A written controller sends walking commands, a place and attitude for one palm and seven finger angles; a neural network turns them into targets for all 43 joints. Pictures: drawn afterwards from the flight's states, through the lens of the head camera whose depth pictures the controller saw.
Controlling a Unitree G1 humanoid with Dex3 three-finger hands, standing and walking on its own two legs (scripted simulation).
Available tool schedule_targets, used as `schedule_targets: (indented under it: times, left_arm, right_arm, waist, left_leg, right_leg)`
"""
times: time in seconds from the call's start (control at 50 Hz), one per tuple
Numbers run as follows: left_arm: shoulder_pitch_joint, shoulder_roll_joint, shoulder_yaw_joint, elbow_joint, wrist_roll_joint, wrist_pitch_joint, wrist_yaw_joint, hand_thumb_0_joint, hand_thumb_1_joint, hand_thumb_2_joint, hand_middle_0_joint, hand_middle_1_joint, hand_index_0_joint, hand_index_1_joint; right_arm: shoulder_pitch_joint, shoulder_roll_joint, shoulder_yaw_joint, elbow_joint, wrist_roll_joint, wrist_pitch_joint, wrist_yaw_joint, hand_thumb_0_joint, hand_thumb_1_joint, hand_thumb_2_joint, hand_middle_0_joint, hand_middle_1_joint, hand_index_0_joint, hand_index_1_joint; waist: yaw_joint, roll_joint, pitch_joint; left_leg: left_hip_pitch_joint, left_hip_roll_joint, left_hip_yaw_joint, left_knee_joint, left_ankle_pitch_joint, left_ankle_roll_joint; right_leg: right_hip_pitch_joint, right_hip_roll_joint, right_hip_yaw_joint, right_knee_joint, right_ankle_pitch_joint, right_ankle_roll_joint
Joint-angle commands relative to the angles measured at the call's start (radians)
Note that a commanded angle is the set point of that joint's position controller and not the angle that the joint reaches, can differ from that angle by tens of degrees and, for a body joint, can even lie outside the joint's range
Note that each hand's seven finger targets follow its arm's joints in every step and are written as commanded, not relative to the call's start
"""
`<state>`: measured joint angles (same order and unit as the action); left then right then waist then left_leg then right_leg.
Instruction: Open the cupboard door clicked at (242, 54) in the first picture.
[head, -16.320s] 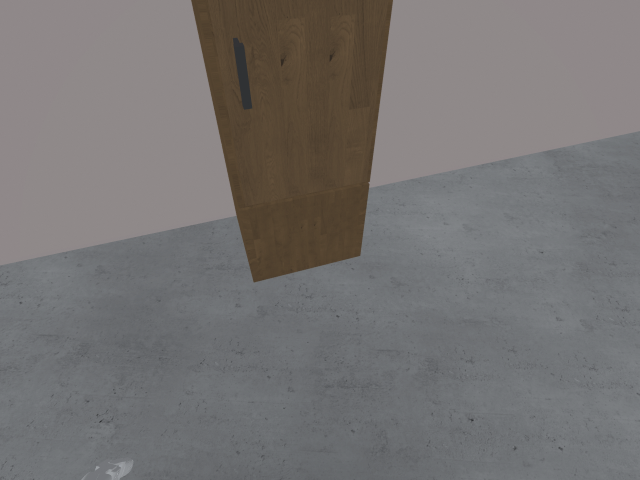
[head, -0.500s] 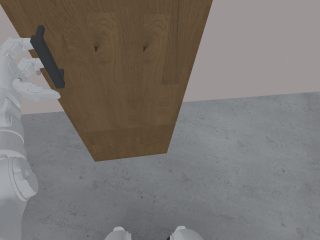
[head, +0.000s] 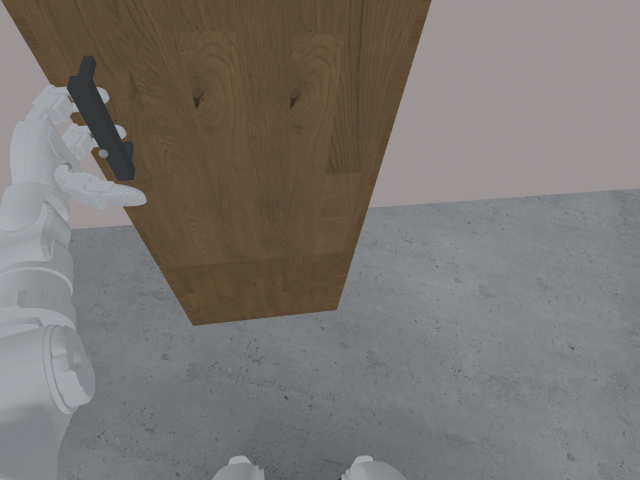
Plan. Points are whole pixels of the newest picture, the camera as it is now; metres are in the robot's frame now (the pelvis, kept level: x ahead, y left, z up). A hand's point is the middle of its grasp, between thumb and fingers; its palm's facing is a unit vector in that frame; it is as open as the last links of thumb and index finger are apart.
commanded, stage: slide the fingers in behind the handle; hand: left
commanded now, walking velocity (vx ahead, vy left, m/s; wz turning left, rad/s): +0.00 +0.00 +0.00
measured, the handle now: (108, 122) +0.53 +0.24 +0.11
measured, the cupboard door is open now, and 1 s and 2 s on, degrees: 0 0 16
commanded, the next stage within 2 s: close the thumb around the handle in 0.62 s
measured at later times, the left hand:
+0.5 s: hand (114, 153) +0.48 +0.22 +0.11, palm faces +0.09 -1.00 +0.00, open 14.0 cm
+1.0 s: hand (120, 149) +0.48 +0.21 +0.11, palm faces +0.08 -1.00 +0.00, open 11.7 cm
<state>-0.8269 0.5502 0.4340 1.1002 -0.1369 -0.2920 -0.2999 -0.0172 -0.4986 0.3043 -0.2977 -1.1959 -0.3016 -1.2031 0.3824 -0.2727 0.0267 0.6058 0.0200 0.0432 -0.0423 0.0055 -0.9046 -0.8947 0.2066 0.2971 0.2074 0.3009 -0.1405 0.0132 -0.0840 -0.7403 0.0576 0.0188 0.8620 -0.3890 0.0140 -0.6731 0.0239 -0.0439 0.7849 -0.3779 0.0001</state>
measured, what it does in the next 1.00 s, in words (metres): stands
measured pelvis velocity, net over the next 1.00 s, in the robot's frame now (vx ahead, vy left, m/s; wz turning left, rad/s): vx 0.00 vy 0.00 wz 0.00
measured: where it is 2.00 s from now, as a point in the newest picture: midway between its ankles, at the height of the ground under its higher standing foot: outside the picture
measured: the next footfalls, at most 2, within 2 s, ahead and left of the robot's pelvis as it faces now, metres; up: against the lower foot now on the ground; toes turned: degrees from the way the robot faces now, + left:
none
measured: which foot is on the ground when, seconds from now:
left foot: down 0.00-1.00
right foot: down 0.00-1.00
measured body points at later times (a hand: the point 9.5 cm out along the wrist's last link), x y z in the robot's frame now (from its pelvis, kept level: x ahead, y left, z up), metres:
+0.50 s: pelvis -0.01 +0.00 +0.00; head +0.08 +0.01 +0.44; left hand +0.47 +0.27 +0.12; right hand +0.02 -0.27 -0.11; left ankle +0.01 +0.11 -0.70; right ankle +0.00 -0.12 -0.70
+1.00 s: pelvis +0.00 +0.00 +0.00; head +0.08 +0.01 +0.44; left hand +0.47 +0.27 +0.12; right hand +0.02 -0.27 -0.11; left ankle +0.01 +0.11 -0.70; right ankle +0.00 -0.12 -0.70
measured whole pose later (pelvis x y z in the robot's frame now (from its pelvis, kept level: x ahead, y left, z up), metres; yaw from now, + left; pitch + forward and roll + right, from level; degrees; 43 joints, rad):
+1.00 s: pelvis +0.00 +0.00 +0.00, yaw +0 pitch +15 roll -2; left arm -0.86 0.52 0.40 1.13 -0.13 -0.32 -0.24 -0.01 -0.15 0.45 -0.32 -1.24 -0.33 -1.24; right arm 0.40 -0.26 0.03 0.63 0.02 0.04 -0.03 0.01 -0.90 -0.89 0.21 0.30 0.21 0.30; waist -0.14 0.02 -0.08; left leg -0.74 0.06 0.02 0.86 -0.38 0.01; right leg -0.68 0.02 -0.04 0.79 -0.38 0.00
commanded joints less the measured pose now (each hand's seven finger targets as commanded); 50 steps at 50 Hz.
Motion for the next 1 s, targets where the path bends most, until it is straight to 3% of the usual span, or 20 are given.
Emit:
schedule_targets:
  times: [0.0,0.04,0.06,0.08,0.12,0.16,0.2,0.22,0.26,0.3,0.38,0.5,0.62,0.64,0.66,0.7,0.8,0.88,0.92,0.98]
  left_arm:
    - [-0.443,0.234,-0.006,-0.248,-0.019,-0.094,0.015,0.0,-0.5,0.3,-0.3,-1.2,-0.3,-1.2]
    - [-0.443,0.214,-0.019,-0.249,-0.025,-0.088,0.012,0.0,-0.5,0.3,-0.3,-1.2,-0.3,-1.2]
    - [-0.433,0.21,-0.009,-0.249,-0.034,-0.085,0.014,0.0,-0.5,0.3,-0.3,-1.2,-0.3,-1.2]
    - [-0.416,0.236,0.012,-0.237,-0.031,-0.078,0.015,0.0,-0.5,0.3,-0.3,-1.2,-0.3,-1.2]
    - [-0.411,0.185,-0.023,-0.238,-0.035,-0.065,0.017,0.0,-0.5,0.3,-0.3,-1.2,-0.3,-1.2]
    - [-0.426,0.14,-0.059,-0.258,-0.03,-0.064,0.03,0.0,-0.5,0.3,-0.3,-1.2,-0.3,-1.2]
    - [-0.43,0.16,-0.039,-0.24,-0.023,-0.062,0.048,0.0,-0.5,0.3,-0.3,-1.2,-0.3,-1.2]
    - [-0.412,0.209,0.01,-0.224,-0.023,-0.062,0.059,0.0,-0.5,0.3,-0.3,-1.2,-0.3,-1.2]
    - [-0.423,0.247,0.032,-0.201,-0.016,-0.064,0.072,0.0,-0.5,0.3,-0.3,-1.2,-0.3,-1.2]
    - [-0.468,0.236,0.005,-0.204,0.005,-0.075,0.075,0.0,-0.5,0.3,-0.3,-1.2,-0.3,-1.2]
    - [-0.479,0.24,-0.003,-0.224,0.016,-0.115,0.068,0.0,-0.5,0.3,-0.3,-1.2,-0.3,-1.2]
    - [-0.509,0.23,-0.023,-0.155,-0.009,-0.09,0.027,0.0,-0.5,0.3,-0.3,-1.2,-0.3,-1.2]
    - [-0.505,0.199,-0.036,-0.193,-0.012,-0.091,0.035,0.0,-0.5,0.3,-0.3,-1.2,-0.3,-1.2]
    - [-0.498,0.184,-0.039,-0.188,-0.018,-0.089,0.039,0.0,-0.5,0.3,-0.3,-1.2,-0.3,-1.2]
    - [-0.493,0.23,0.001,-0.185,-0.018,-0.096,0.046,0.0,-0.5,0.3,-0.3,-1.2,-0.3,-1.2]
    - [-0.471,0.214,-0.009,-0.186,-0.013,-0.093,0.053,0.0,-0.5,0.3,-0.3,-1.2,-0.3,-1.2]
    - [-0.495,0.249,-0.001,-0.174,0.011,-0.085,0.067,0.0,-0.22,0.42,-0.32,-1.23,-0.32,-1.23]
    - [-0.481,0.253,0.012,-0.208,0.002,-0.105,0.061,0.0,0.004,0.516,-0.336,-1.254,-0.336,-1.254]
    - [-0.474,0.195,-0.028,-0.2,-0.006,-0.102,0.053,0.0,0.116,0.564,-0.344,-1.266,-0.344,-1.266]
    - [-0.496,0.19,-0.041,-0.182,-0.003,-0.092,0.05,0.0,0.284,0.636,-0.356,-1.284,-0.356,-1.284]
  right_arm:
    - [0.126,-0.168,-0.062,-0.057,-0.002,-0.024,-0.003,0.0,-0.9,-0.9,0.2,0.3,0.2,0.3]
    - [0.122,-0.171,-0.066,-0.055,0.0,-0.024,-0.003,0.0,-0.9,-0.9,0.2,0.3,0.2,0.3]
    - [0.129,-0.173,-0.066,-0.056,-0.003,-0.024,-0.003,0.0,-0.9,-0.9,0.2,0.3,0.2,0.3]
    - [0.126,-0.175,-0.067,-0.056,0.0,-0.024,-0.004,0.0,-0.9,-0.9,0.2,0.3,0.2,0.3]
    - [0.123,-0.168,-0.067,-0.058,0.002,-0.023,-0.002,0.0,-0.9,-0.9,0.2,0.3,0.2,0.3]
    - [0.12,-0.163,-0.065,-0.058,-0.001,-0.026,0.002,0.0,-0.9,-0.9,0.2,0.3,0.2,0.3]
    - [0.122,-0.165,-0.067,-0.05,-0.003,-0.025,0.005,0.0,-0.9,-0.9,0.2,0.3,0.2,0.3]
    - [0.128,-0.17,-0.068,-0.052,-0.003,-0.023,0.003,0.0,-0.9,-0.9,0.2,0.3,0.2,0.3]
    - [0.127,-0.172,-0.061,-0.054,-0.005,-0.022,-0.002,0.0,-0.9,-0.9,0.2,0.3,0.2,0.3]
    - [0.12,-0.166,-0.058,-0.055,-0.003,-0.025,-0.002,0.0,-0.9,-0.9,0.2,0.3,0.2,0.3]
    - [0.116,-0.163,-0.06,-0.055,-0.003,-0.031,-0.003,0.0,-0.9,-0.9,0.2,0.3,0.2,0.3]
    - [0.124,-0.175,-0.059,-0.037,0.002,-0.033,-0.014,0.0,-0.9,-0.9,0.2,0.3,0.2,0.3]
    - [0.134,-0.171,-0.063,-0.037,-0.003,-0.037,-0.01,0.0,-0.9,-0.9,0.2,0.3,0.2,0.3]
    - [0.135,-0.171,-0.063,-0.037,-0.003,-0.039,-0.007,0.0,-0.9,-0.9,0.2,0.3,0.2,0.3]
    - [0.144,-0.176,-0.064,-0.033,-0.007,-0.038,-0.008,0.0,-0.9,-0.9,0.2,0.3,0.2,0.3]
    - [0.138,-0.172,-0.065,-0.042,-0.004,-0.035,-0.005,0.0,-0.9,-0.9,0.2,0.3,0.2,0.3]
    - [0.139,-0.175,-0.062,-0.042,-0.003,-0.029,-0.006,0.0,-0.9,-0.9,0.2,0.3,0.2,0.3]
    - [0.14,-0.171,-0.064,-0.043,-0.004,-0.029,-0.006,0.0,-0.9,-0.9,0.2,0.3,0.2,0.3]
    - [0.135,-0.167,-0.062,-0.046,-0.003,-0.03,-0.004,0.0,-0.9,-0.9,0.2,0.3,0.2,0.3]
    - [0.136,-0.171,-0.063,-0.037,-0.002,-0.028,-0.005,0.0,-0.9,-0.9,0.2,0.3,0.2,0.3]
  waist:
    - [0.008,0.137,-0.432]
    - [0.008,0.144,-0.418]
    - [0.007,0.098,-0.428]
    - [0.017,0.113,-0.439]
    - [0.013,0.092,-0.415]
    - [0.007,0.117,-0.384]
    - [0.008,0.087,-0.383]
    - [0.018,0.055,-0.383]
    - [0.016,0.025,-0.36]
    - [0.008,0.071,-0.351]
    - [0.005,0.119,-0.413]
    - [-0.015,0.093,-0.375]
    - [-0.004,0.128,-0.419]
    - [-0.008,0.112,-0.407]
    - [0.001,0.083,-0.412]
    - [0.006,0.092,-0.418]
    - [-0.004,0.087,-0.373]
    - [0.006,0.106,-0.428]
    - [0.0,0.101,-0.409]
    - [-0.012,0.104,-0.378]
  left_leg:
    - [0.385,-0.027,-0.054,-0.075,0.393,0.012]
    - [0.384,-0.026,-0.055,-0.081,0.377,0.01]
    - [0.38,-0.027,-0.054,-0.078,0.394,0.015]
    - [0.38,-0.026,-0.051,-0.081,0.403,0.013]
    - [0.37,-0.027,-0.05,-0.085,0.388,0.013]
    - [0.38,-0.028,-0.057,-0.086,0.395,0.012]
    - [0.364,-0.027,-0.056,-0.087,0.375,0.013]
    - [0.337,-0.029,-0.052,-0.09,0.362,0.015]
    - [0.286,-0.035,-0.044,-0.094,0.318,0.022]
    - [0.288,-0.036,-0.043,-0.098,0.298,0.02]
    - [0.331,-0.037,-0.042,-0.081,0.31,0.017]
    - [0.297,-0.034,-0.045,-0.089,0.25,0.02]
    - [0.353,-0.031,-0.057,-0.086,0.301,0.014]
    - [0.346,-0.032,-0.053,-0.087,0.289,0.016]
    - [0.33,-0.032,-0.058,-0.084,0.301,0.018]
    - [0.327,-0.034,-0.049,-0.088,0.306,0.016]
    - [0.289,-0.035,-0.044,-0.092,0.271,0.021]
    - [0.336,-0.033,-0.045,-0.082,0.327,0.018]
    - [0.339,-0.032,-0.048,-0.086,0.32,0.015]
    - [0.333,-0.03,-0.052,-0.087,0.309,0.016]
  right_leg:
    - [0.09,0.032,0.003,-0.063,0.332,-0.013]
    - [0.084,0.032,0.0,-0.066,0.318,-0.015]
    - [0.106,0.033,-0.001,-0.066,0.339,-0.015]
    - [0.109,0.031,0.003,-0.064,0.352,-0.014]
    - [0.104,0.03,0.0,-0.07,0.343,-0.012]
    - [0.08,0.03,-0.007,-0.068,0.327,-0.017]
    - [0.087,0.03,-0.004,-0.07,0.324,-0.013]
    - [0.111,0.029,0.0,-0.071,0.329,-0.013]
    - [0.139,0.025,0.009,-0.074,0.32,-0.011]
    - [0.119,0.021,0.012,-0.073,0.302,-0.01]
    - [0.109,0.023,0.022,-0.069,0.301,-0.011]
    - [0.093,0.023,0.02,-0.083,0.262,-0.009]
    - [0.069,0.027,0.009,-0.075,0.265,-0.014]
    - [0.069,0.027,0.009,-0.081,0.259,-0.011]
    - [0.092,0.028,0.007,-0.074,0.272,-0.014]
    - [0.1,0.028,0.009,-0.071,0.284,-0.011]
    - [0.099,0.024,0.016,-0.079,0.274,-0.008]
    - [0.111,0.028,0.017,-0.07,0.311,-0.012]
    - [0.094,0.029,0.009,-0.071,0.298,-0.012]
    - [0.068,0.027,0.007,-0.073,0.285,-0.011]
